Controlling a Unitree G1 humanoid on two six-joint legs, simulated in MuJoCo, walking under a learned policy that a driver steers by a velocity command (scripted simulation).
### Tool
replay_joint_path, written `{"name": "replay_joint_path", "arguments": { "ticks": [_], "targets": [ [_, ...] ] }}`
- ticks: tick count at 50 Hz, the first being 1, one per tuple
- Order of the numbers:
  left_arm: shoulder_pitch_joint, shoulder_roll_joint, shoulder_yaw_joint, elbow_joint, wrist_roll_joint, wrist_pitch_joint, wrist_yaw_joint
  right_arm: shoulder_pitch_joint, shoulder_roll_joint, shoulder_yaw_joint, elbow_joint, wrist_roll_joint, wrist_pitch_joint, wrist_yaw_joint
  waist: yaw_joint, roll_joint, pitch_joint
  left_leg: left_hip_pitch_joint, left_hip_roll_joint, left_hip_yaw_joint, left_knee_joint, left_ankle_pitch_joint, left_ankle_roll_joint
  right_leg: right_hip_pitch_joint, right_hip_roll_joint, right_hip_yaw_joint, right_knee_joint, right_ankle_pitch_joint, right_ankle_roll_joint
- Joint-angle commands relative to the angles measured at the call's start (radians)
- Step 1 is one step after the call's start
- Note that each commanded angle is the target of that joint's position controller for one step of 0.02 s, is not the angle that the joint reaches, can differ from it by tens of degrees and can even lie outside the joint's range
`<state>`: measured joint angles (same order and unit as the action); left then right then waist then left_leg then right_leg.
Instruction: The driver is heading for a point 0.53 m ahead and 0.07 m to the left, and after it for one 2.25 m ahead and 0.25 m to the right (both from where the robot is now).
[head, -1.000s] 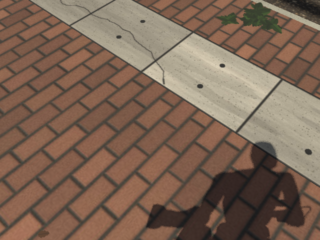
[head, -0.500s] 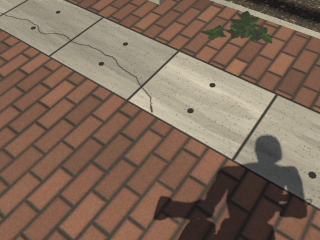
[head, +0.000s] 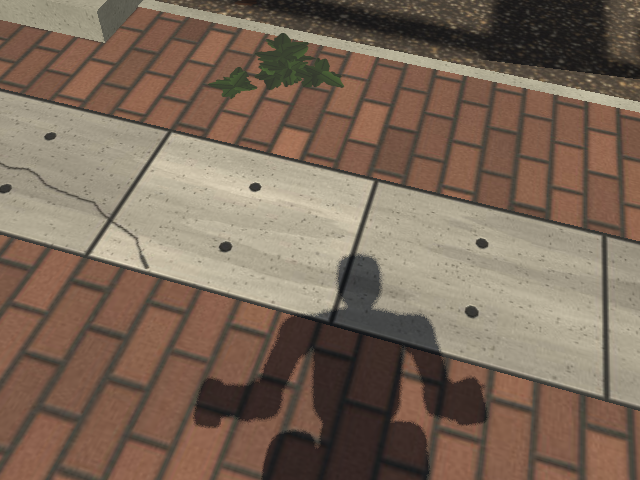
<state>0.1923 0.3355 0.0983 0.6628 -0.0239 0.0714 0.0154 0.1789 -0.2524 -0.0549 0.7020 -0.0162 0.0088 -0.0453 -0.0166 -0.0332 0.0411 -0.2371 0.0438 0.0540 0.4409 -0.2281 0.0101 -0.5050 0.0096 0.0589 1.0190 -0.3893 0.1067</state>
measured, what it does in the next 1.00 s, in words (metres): walks ahead, turning left: right foot, then left foot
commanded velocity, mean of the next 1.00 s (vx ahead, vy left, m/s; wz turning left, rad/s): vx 0.33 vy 0.00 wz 0.20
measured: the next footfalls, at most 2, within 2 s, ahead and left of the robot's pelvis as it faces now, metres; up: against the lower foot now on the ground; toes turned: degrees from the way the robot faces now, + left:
right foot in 0.16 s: +0.03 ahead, -0.15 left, +0.00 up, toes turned -4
left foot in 0.68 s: +0.31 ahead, +0.14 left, +0.00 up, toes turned +13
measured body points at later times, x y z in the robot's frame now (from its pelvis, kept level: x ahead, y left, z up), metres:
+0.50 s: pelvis +0.08 -0.04 +0.00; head +0.09 -0.04 +0.45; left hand +0.11 +0.24 -0.11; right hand +0.21 -0.31 -0.11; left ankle +0.21 +0.13 -0.68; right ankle -0.01 -0.14 -0.74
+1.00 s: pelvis +0.32 +0.07 +0.00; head +0.35 +0.09 +0.45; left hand +0.41 +0.38 -0.09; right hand +0.49 -0.17 -0.10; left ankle +0.27 +0.13 -0.74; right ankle +0.53 -0.06 -0.67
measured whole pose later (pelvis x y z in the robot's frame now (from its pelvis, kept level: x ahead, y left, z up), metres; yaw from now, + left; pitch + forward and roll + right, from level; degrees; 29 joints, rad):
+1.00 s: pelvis +0.32 +0.07 +0.00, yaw +17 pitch +1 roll +1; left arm 0.15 0.31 0.05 0.71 0.01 -0.09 -0.01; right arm 0.29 -0.27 -0.04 0.73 0.00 -0.07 0.01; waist -0.03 -0.04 0.03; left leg -0.11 -0.11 -0.04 0.28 -0.19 0.09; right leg -0.70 -0.13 0.04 0.81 0.00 0.04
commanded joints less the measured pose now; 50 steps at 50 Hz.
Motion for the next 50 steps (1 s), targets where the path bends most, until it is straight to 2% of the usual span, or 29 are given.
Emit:
{"name": "replay_joint_path", "arguments": {
  "ticks": [1, 5, 6, 7, 8, 9, 10, 11, 12, 14, 17, 23, 26, 29, 30, 32, 33, 34, 35, 36, 37, 38, 39, 40, 41, 42, 44, 47, 50],
  "targets": [
    [-0.083, 0.027, -0.008, -0.117, 0.006, -0.018, -0.011, 0.008, -0.214, -0.061, -0.05, 0.007, 0.0, 0.002, -0.037, 0.216, -0.106, 0.175, 0.238, -0.154, -0.092, 0.431, 0.213, -0.004, -0.024, -0.051, -0.149, -0.037, -0.004],
    [-0.036, 0.04, -0.004, -0.101, 0.008, -0.013, -0.019, -0.01, -0.225, -0.063, -0.034, 0.035, -0.001, 0.023, -0.011, 0.227, -0.111, 0.148, 0.245, -0.145, -0.042, 0.458, 0.204, 0.154, 0.004, -0.098, -0.404, 0.038, -0.056],
    [0.005, 0.031, -0.005, -0.082, 0.009, -0.014, -0.022, -0.015, -0.218, -0.06, -0.028, 0.046, -0.001, 0.025, 0.012, 0.211, -0.124, 0.116, 0.233, -0.129, -0.025, 0.35, 0.181, 0.243, 0.019, -0.121, -0.54, 0.133, -0.086],
    [0.039, 0.036, -0.003, -0.063, 0.009, -0.014, -0.022, 0.007, -0.188, -0.048, -0.011, 0.05, -0.005, 0.028, 0.028, 0.181, -0.128, 0.033, 0.206, -0.105, 0.001, 0.19, 0.135, 0.373, 0.028, -0.116, -0.655, 0.202, -0.119],
    [0.086, 0.045, -0.005, -0.05, 0.01, -0.016, -0.015, 0.037, -0.111, -0.019, 0.006, 0.024, -0.015, 0.041, 0.034, 0.074, -0.171, -0.125, 0.148, -0.053, 0.09, -0.032, 0.056, 0.584, -0.063, 0.019, -0.677, 0.246, -0.15],
    [0.126, 0.143, 0.011, -0.052, 0.016, -0.019, -0.002, 0.024, -0.03, 0.013, -0.033, -0.02, -0.031, 0.059, 0.025, -0.199, -0.193, -0.362, 0.015, 0.075, 0.325, -0.351, -0.042, 0.691, -0.302, 0.308, -0.674, 0.205, -0.265],
    [0.196, 0.179, 0.025, -0.037, 0.035, -0.04, -0.01, -0.081, -0.14, -0.019, -0.054, 0.014, -0.037, 0.05, 0.133, -0.18, -0.131, -0.474, 0.005, -0.019, 0.508, -0.43, -0.053, 0.563, -0.408, 0.464, -0.79, -0.005, -0.412],
    [0.169, 0.158, 0.017, -0.028, 0.042, -0.066, -0.012, -0.104, -0.194, -0.04, -0.06, 0.044, -0.038, 0.048, 0.119, -0.135, -0.049, -0.526, 0.036, -0.07, 0.601, -0.356, -0.038, 0.517, -0.381, 0.438, -0.832, -0.185, -0.404],
    [0.123, 0.125, 0.007, -0.018, 0.032, -0.086, -0.008, -0.085, -0.193, -0.046, -0.044, 0.05, -0.036, 0.049, 0.089, -0.156, 0.006, -0.555, 0.048, -0.088, 0.622, -0.271, -0.023, 0.491, -0.332, 0.376, -0.855, -0.256, -0.356],
    [0.076, 0.079, -0.009, -0.01, 0.024, -0.112, 0.002, -0.047, -0.187, -0.053, -0.009, 0.042, -0.038, 0.046, 0.06, -0.149, 0.049, -0.569, 0.056, -0.124, 0.62, -0.114, -0.017, 0.476, -0.283, 0.264, -0.893, -0.154, -0.298],
    [0.09, 0.048, -0.012, 0.005, 0.041, -0.143, 0.007, -0.009, -0.137, -0.047, 0.02, 0.049, -0.053, 0.052, 0.048, -0.085, 0.026, -0.573, 0.03, -0.159, 0.623, 0.054, -0.025, 0.499, -0.262, 0.121, -0.913, 0.058, -0.278],
    [0.104, 0.074, 0.002, 0.046, 0.034, -0.157, 0.005, -0.053, -0.094, -0.029, -0.006, 0.037, -0.05, 0.066, 0.064, -0.058, 0.047, -0.537, 0.041, -0.131, 0.408, 0.209, -0.061, 0.49, -0.275, -0.055, -0.935, 0.233, -0.281],
    [0.141, 0.093, 0.011, 0.075, 0.024, -0.153, 0.002, -0.119, -0.074, -0.013, -0.045, 0.037, -0.053, 0.084, 0.093, -0.037, 0.087, -0.521, 0.053, -0.085, 0.305, 0.219, -0.036, 0.503, -0.295, -0.119, -0.936, 0.277, -0.278],
    [0.164, 0.111, 0.02, 0.099, 0.009, -0.143, -0.002, -0.162, -0.076, -0.006, -0.085, 0.041, -0.056, 0.103, 0.102, -0.029, 0.108, -0.5, 0.05, -0.046, 0.227, 0.163, 0.012, 0.554, -0.312, -0.163, -0.906, 0.317, -0.264],
    [0.167, 0.118, 0.023, 0.105, 0.005, -0.138, -0.003, -0.169, -0.08, -0.006, -0.097, 0.042, -0.056, 0.108, 0.098, -0.031, 0.106, -0.481, 0.041, -0.027, 0.209, 0.126, 0.031, 0.57, -0.317, -0.175, -0.882, 0.365, -0.258],
    [0.155, 0.147, 0.03, 0.108, 0.001, -0.129, -0.002, -0.131, -0.107, -0.019, -0.111, 0.042, -0.054, 0.112, 0.058, -0.057, 0.05, -0.356, -0.017, 0.033, 0.192, 0.039, 0.075, 0.589, -0.313, -0.213, -0.753, 0.717, -0.237],
    [0.142, 0.158, 0.032, 0.106, 0.0, -0.122, 0.001, -0.033, -0.139, -0.038, -0.095, 0.042, -0.051, 0.109, -0.004, -0.066, -0.026, -0.206, -0.067, 0.067, 0.182, 0.026, 0.1, 0.573, -0.296, -0.245, -0.6, 0.928, -0.217],
    [0.14, 0.147, 0.024, 0.102, -0.001, -0.118, 0.005, 0.131, -0.195, -0.072, -0.052, 0.046, -0.047, 0.099, -0.091, -0.045, -0.13, 0.046, -0.123, 0.078, 0.146, 0.058, 0.136, 0.486, -0.252, -0.284, -0.377, 1.005, -0.182],
    [0.153, 0.11, 0.004, 0.083, 0.018, -0.127, 0.008, 0.298, -0.275, -0.105, -0.019, 0.052, -0.035, 0.077, -0.162, 0.053, -0.229, 0.366, -0.026, -0.113, 0.133, 0.036, 0.191, 0.228, -0.211, -0.278, -0.074, 0.733, -0.131],
    [0.234, -0.038, -0.044, 0.021, 0.047, -0.154, -0.004, 0.274, -0.378, -0.112, -0.027, 0.056, -0.043, 0.072, -0.04, 0.329, -0.34, 0.622, 0.248, -0.736, -0.026, -0.261, 0.378, -0.167, -0.002, -0.173, 0.281, -0.169, -0.067],
    [0.118, 0.056, -0.028, 0.022, 0.007, -0.191, -0.013, 0.288, -0.282, -0.083, -0.056, 0.046, -0.059, 0.076, -0.117, 0.191, -0.408, 0.634, 0.291, -0.895, -0.169, -0.337, 0.378, -0.25, -0.002, 0.046, 0.375, -0.182, -0.086],
    [0.03, 0.105, -0.016, -0.012, -0.028, -0.208, -0.02, 0.251, -0.234, -0.067, -0.043, 0.034, -0.071, 0.078, -0.117, 0.156, -0.255, 0.537, 0.268, -0.749, -0.181, -0.238, 0.328, -0.328, -0.044, 0.038, 0.365, -0.084, -0.111],
    [0.018, 0.091, -0.022, -0.015, -0.014, -0.219, -0.014, 0.189, -0.216, -0.06, -0.051, 0.036, -0.077, 0.078, -0.074, 0.076, -0.175, 0.396, 0.226, -0.629, -0.171, -0.124, 0.301, -0.297, -0.091, 0.033, 0.287, 0.002, -0.128],
    [0.019, 0.09, -0.018, -0.007, 0.015, -0.221, -0.008, 0.118, -0.189, -0.052, -0.066, 0.031, -0.076, 0.075, -0.031, 0.048, -0.12, 0.262, 0.186, -0.535, -0.176, -0.012, 0.282, -0.237, -0.12, 0.032, 0.201, 0.055, -0.126],
    [0.044, 0.093, -0.012, -0.001, 0.023, -0.212, -0.009, 0.073, -0.169, -0.043, -0.089, 0.017, -0.077, 0.071, 0.007, 0.072, -0.102, 0.174, 0.155, -0.478, -0.199, 0.064, 0.276, -0.169, -0.14, 0.041, 0.164, 0.095, -0.124],
    [0.061, 0.089, -0.011, 0.002, 0.027, -0.199, -0.012, 0.05, -0.167, -0.042, -0.099, 0.013, -0.078, 0.068, 0.025, 0.085, -0.092, 0.12, 0.142, -0.455, -0.222, 0.111, 0.283, -0.135, -0.14, 0.037, 0.136, 0.113, -0.112],
    [0.104, 0.062, -0.018, 0.03, 0.032, -0.174, -0.017, 0.042, -0.154, -0.034, -0.084, 0.017, -0.088, 0.061, 0.045, 0.08, -0.078, 0.055, 0.132, -0.349, -0.251, 0.241, 0.286, -0.113, -0.146, 0.001, 0.075, 0.163, -0.081],
    [0.015, 0.035, -0.031, 0.012, 0.032, -0.161, -0.017, 0.068, -0.163, -0.03, -0.049, 0.015, -0.096, 0.051, 0.017, 0.088, -0.018, 0.016, 0.095, -0.217, -0.269, 0.399, 0.25, -0.139, -0.147, -0.027, -0.103, 0.34, -0.052],
    [-0.08, -0.003, -0.049, 0.001, 0.031, -0.177, -0.032, 0.095, -0.166, -0.024, -0.016, 0.01, -0.091, 0.04, -0.031, 0.086, -0.012, 0.003, 0.048, -0.097, -0.239, 0.529, 0.185, -0.036, -0.094, -0.076, -0.341, 0.56, -0.069]
  ]
}}
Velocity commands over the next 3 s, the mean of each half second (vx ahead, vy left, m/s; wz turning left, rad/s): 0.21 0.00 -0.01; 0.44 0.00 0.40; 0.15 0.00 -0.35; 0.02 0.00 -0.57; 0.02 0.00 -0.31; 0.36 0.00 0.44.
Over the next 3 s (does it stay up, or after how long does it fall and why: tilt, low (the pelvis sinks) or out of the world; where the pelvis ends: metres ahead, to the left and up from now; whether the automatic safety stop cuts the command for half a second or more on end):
stays up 0.70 0.12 -0.02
